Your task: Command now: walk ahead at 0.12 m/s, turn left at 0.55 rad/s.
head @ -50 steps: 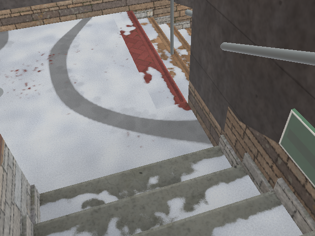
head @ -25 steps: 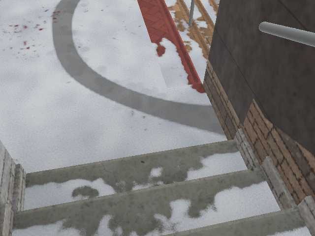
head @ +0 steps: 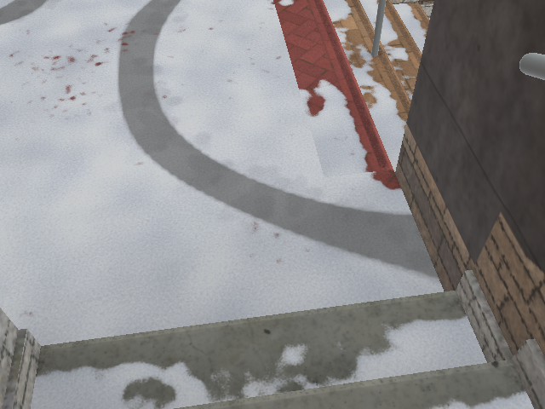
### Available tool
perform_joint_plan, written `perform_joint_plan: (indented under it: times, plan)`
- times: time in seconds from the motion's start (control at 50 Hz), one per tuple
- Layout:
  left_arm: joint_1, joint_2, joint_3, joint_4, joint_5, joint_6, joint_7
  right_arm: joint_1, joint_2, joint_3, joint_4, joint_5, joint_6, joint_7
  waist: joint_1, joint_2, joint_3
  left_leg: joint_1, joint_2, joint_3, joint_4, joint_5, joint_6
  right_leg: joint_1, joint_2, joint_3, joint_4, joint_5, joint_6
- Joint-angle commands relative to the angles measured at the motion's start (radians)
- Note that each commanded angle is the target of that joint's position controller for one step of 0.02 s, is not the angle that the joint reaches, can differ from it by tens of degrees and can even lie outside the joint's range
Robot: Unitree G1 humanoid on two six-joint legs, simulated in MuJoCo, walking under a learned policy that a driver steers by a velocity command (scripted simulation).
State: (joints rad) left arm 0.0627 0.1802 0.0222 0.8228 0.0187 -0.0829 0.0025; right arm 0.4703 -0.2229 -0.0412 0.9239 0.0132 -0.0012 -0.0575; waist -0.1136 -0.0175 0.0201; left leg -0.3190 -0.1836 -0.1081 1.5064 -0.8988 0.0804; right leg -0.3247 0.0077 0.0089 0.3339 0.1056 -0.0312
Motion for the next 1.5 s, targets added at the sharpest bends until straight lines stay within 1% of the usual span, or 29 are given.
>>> perform_joint_plan:
  times: [0.02, 0.08, 0.12, 0.18, 0.22, 0.36, 0.46, 0.54, 0.6, 0.62, 0.64, 0.66, 0.68, 0.74, 0.84, 0.92, 1.02, 1.14, 1.2, 1.22, 1.24, 1.26, 1.28, 1.3, 1.34, 1.36, 1.42, 1.44, 1.5]
  plan:
    - [0.339, 0.171, 0.047, -0.016, -0.034, 0.012, -0.011, 0.119, -0.097, -0.016, -0.095, 0.018, 0.019, -0.025, 0.145, -0.096, -0.427, -0.643, 0.087, 0.047, 0.641, -0.049, -0.037, 0.834, -0.517, 0.293, 0.346, 0.996, -0.239]
    - [0.222, 0.160, 0.024, -0.065, 0.001, 0.031, 0.037, -0.166, -0.105, -0.018, -0.203, -0.061, 0.078, 0.008, 0.127, -0.072, -0.186, -0.617, 0.135, 0.087, 0.583, 0.312, -0.085, 0.273, -0.463, 0.291, 0.041, 0.235, -0.320]
    - [0.233, 0.144, 0.009, -0.045, 0.015, 0.046, 0.032, -0.229, -0.084, -0.014, -0.247, -0.048, 0.109, 0.016, 0.084, -0.040, -0.067, -0.587, 0.133, 0.057, 0.482, 0.478, -0.088, 0.022, -0.353, 0.160, 0.037, 0.085, -0.236]
    - [0.223, 0.130, -0.003, -0.070, 0.009, 0.042, 0.025, -0.230, -0.029, -0.002, -0.267, -0.065, 0.123, 0.027, 0.061, -0.115, -0.077, -0.658, 0.111, 0.070, 0.509, 0.604, -0.089, -0.065, -0.291, 0.135, 0.029, -0.386, -0.173]
    - [0.242, 0.119, -0.012, -0.077, -0.008, 0.042, 0.037, -0.341, -0.025, 0.006, -0.333, -0.060, 0.126, 0.038, 0.072, -0.121, -0.017, -0.732, 0.109, 0.075, 0.402, 0.697, -0.114, -0.125, -0.296, 0.148, -0.010, -0.676, -0.163]
    - [0.361, 0.220, 0.016, -0.091, 0.013, 0.032, 0.041, -0.447, -0.086, -0.016, -0.413, -0.064, 0.107, 0.060, 0.138, -0.084, -0.012, -0.844, 0.169, 0.025, 0.125, 0.741, -0.127, 0.111, -0.379, 0.218, -0.066, -0.918, -0.136]
    - [0.308, 0.278, 0.043, -0.121, 0.020, 0.038, 0.042, -0.515, -0.056, -0.010, -0.441, -0.026, 0.082, 0.104, 0.160, -0.103, 0.004, -0.521, 0.231, 0.082, -0.376, 0.715, -0.093, 0.022, -0.411, 0.092, -0.113, -0.911, -0.111]
    - [0.251, 0.298, 0.058, -0.124, 0.015, 0.045, 0.021, -0.450, -0.099, -0.022, -0.397, 0.012, 0.078, 0.110, 0.155, -0.170, 0.034, -0.122, 0.193, 0.205, -0.656, 0.507, -0.063, -0.084, -0.388, -0.079, -0.148, -0.992, -0.069]
    - [0.300, 0.240, 0.060, -0.084, 0.050, 0.087, 0.006, -0.194, -0.094, -0.027, -0.266, 0.007, 0.039, 0.098, 0.105, 0.020, 0.038, 0.145, 0.113, 0.254, -0.918, 0.453, -0.038, -0.090, -0.278, -0.224, 0.216, -0.885, -0.023]
    - [0.259, 0.178, 0.046, -0.106, 0.069, 0.096, -0.004, -0.046, -0.114, -0.035, -0.221, -0.003, 0.012, 0.093, 0.032, 0.240, 0.031, 0.307, 0.191, 0.057, -0.946, 0.362, 0.000, -0.300, -0.215, -0.249, 0.615, -0.866, -0.004]
    - [0.198, 0.057, 0.011, -0.153, 0.073, 0.095, -0.017, 0.033, -0.164, -0.021, -0.249, 0.009, -0.007, 0.084, 0.031, 0.353, 0.080, 0.328, 0.433, -0.379, -0.975, 0.460, 0.038, -0.629, -0.120, -0.130, 0.976, -0.896, 0.023]
    - [0.043, 0.134, 0.026, -0.271, 0.066, 0.077, -0.034, 0.089, -0.318, -0.072, -0.244, 0.004, -0.005, 0.065, -0.045, 0.240, 0.033, 0.380, 0.524, -0.766, -1.322, 0.315, 0.185, -0.819, -0.021, 0.044, 0.953, -0.778, 0.038]
    - [0.043, 0.178, 0.036, -0.263, 0.068, 0.041, -0.026, 0.080, -0.317, -0.077, -0.212, -0.019, 0.009, 0.046, 0.002, 0.135, 0.044, 0.418, 0.562, -0.805, -1.346, 0.210, 0.242, -0.858, -0.041, 0.088, 0.940, -0.677, 0.041]
    - [0.197, 0.190, 0.033, -0.133, 0.056, 0.039, -0.027, -0.113, -0.160, -0.032, -0.211, -0.014, 0.003, 0.026, 0.129, 0.128, 0.034, 0.243, 0.414, -0.392, -1.241, 0.574, 0.154, -0.598, -0.084, 0.044, 0.816, -0.389, 0.078]
    - [0.117, 0.207, 0.049, -0.115, 0.012, 0.077, -0.046, -0.013, -0.145, -0.049, -0.063, -0.002, -0.072, 0.037, 0.131, 0.118, -0.005, 0.227, 0.301, -0.060, -1.193, 1.060, 0.030, -0.382, -0.029, 0.099, 0.651, -0.037, 0.058]
    - [0.018, 0.159, 0.035, -0.123, 0.029, 0.065, -0.068, 0.014, -0.123, -0.056, -0.041, -0.009, -0.102, 0.028, 0.078, 0.112, 0.025, 0.192, 0.303, -0.006, -1.099, 0.779, 0.022, -0.310, 0.043, 0.127, 0.416, 0.323, 0.013]
    - [-0.112, 0.168, 0.043, -0.174, 0.057, 0.058, -0.078, 0.112, -0.132, -0.052, -0.024, -0.038, -0.107, 0.002, -0.001, 0.031, 0.104, 0.264, 0.356, -0.063, -0.934, 0.774, 0.068, -0.452, 0.043, 0.162, 0.364, 0.303, -0.022]
    - [-0.159, 0.077, 0.008, -0.204, 0.024, 0.073, -0.085, 0.157, -0.057, -0.012, 0.012, -0.033, -0.088, -0.038, -0.041, 0.007, 0.222, 0.146, 0.337, 0.014, -0.799, 1.023, 0.043, -0.202, -0.011, 0.025, 0.097, 0.241, -0.044]
    - [0.237, 0.122, 0.031, -0.045, 0.007, 0.087, -0.050, 0.096, -0.115, -0.020, -0.005, -0.045, -0.064, -0.034, 0.119, 0.034, 0.039, 0.098, 0.313, 0.055, -0.278, 1.262, 0.039, 0.172, 0.028, -0.038, 0.044, 0.116, -0.098]
    - [0.420, 0.175, 0.053, 0.009, 0.023, 0.087, -0.036, 0.017, -0.152, -0.035, -0.035, -0.039, -0.073, -0.014, 0.238, -0.096, -0.030, -0.087, 0.219, 0.159, 0.099, 1.047, -0.007, 0.428, 0.014, -0.012, 0.004, 0.227, -0.152]
    - [0.499, 0.271, 0.073, -0.003, 0.031, 0.082, -0.047, 0.056, -0.077, -0.029, -0.076, -0.016, -0.072, 0.000, 0.203, -0.277, -0.220, -0.601, 0.121, 0.207, 0.620, 0.000, -0.083, 0.938, -0.265, 0.231, 0.465, 0.892, -0.308]
    - [0.565, 0.283, 0.079, -0.037, -0.043, 0.080, -0.047, 0.044, -0.146, -0.026, -0.116, -0.014, -0.066, 0.007, 0.267, -0.128, -0.445, -0.710, 0.179, 0.123, 0.653, 0.071, -0.078, 1.082, -0.360, 0.412, 0.455, 0.936, -0.418]
    - [0.503, 0.294, 0.094, -0.047, -0.039, 0.072, -0.024, -0.008, -0.170, -0.025, -0.144, -0.009, -0.077, 0.005, 0.277, -0.036, -0.434, -0.827, 0.172, 0.098, 0.592, 0.173, -0.074, 1.025, -0.415, 0.568, 0.262, 0.454, -0.504]
    - [0.408, 0.241, 0.079, -0.067, -0.025, 0.078, 0.009, -0.116, -0.122, -0.019, -0.145, -0.041, -0.074, -0.007, 0.225, 0.078, -0.249, -0.845, 0.223, 0.084, 0.421, 0.256, -0.073, 0.770, -0.367, 0.582, 0.111, 0.142, -0.445]
    - [0.350, 0.202, 0.054, -0.066, 0.006, 0.057, 0.009, -0.131, -0.073, -0.019, -0.127, -0.080, -0.035, 0.002, 0.112, 0.141, -0.043, -0.679, 0.278, 0.027, 0.202, 0.306, -0.051, 0.324, -0.320, 0.569, 0.095, 0.022, -0.386]
    - [0.338, 0.163, 0.033, -0.052, 0.001, 0.033, -0.002, -0.136, -0.055, -0.025, -0.120, -0.068, -0.014, 0.007, 0.070, 0.147, 0.011, -0.568, 0.294, -0.004, -0.034, 0.533, -0.046, 0.131, -0.223, 0.458, 0.090, 0.050, -0.319]
    - [0.297, 0.180, 0.040, -0.045, -0.036, 0.011, 0.009, -0.265, -0.035, -0.021, -0.180, -0.076, -0.003, 0.029, 0.058, -0.013, -0.018, -0.254, 0.248, 0.090, -0.465, 0.858, -0.111, -0.129, -0.067, 0.336, 0.027, 0.287, -0.257]
    - [0.326, 0.185, 0.052, -0.016, -0.023, 0.022, 0.014, -0.151, -0.017, -0.018, -0.131, -0.082, 0.005, 0.037, 0.044, -0.081, -0.087, -0.254, 0.253, 0.074, -0.382, 0.948, -0.102, -0.046, -0.076, 0.351, 0.097, 0.420, -0.263]
    - [0.449, 0.145, 0.040, 0.022, -0.032, 0.010, 0.018, -0.355, -0.057, -0.025, -0.199, -0.063, -0.010, 0.026, 0.132, -0.046, -0.041, -0.509, 0.261, 0.018, -0.548, 1.097, -0.083, 0.172, -0.045, 0.452, 0.130, 0.086, -0.281]
